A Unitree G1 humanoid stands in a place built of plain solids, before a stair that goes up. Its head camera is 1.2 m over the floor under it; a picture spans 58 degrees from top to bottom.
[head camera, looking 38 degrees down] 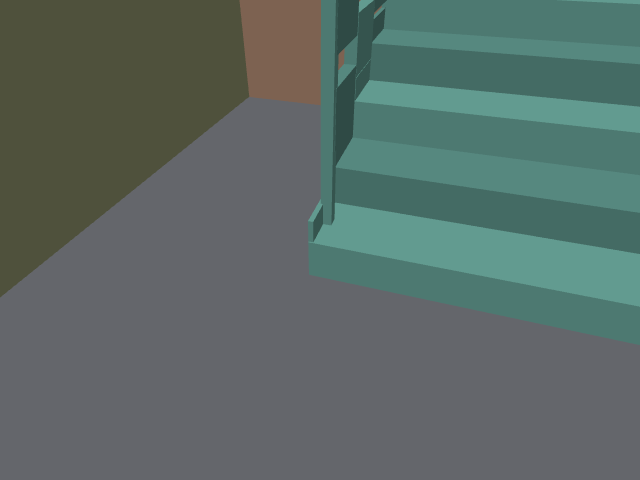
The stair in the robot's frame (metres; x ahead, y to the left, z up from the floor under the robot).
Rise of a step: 0.17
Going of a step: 0.30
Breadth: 1.32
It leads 17 degrees to the right of straight ahead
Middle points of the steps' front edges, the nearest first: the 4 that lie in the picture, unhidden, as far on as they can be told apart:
1.11 -0.58 0.17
1.39 -0.67 0.34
1.68 -0.76 0.51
1.97 -0.85 0.68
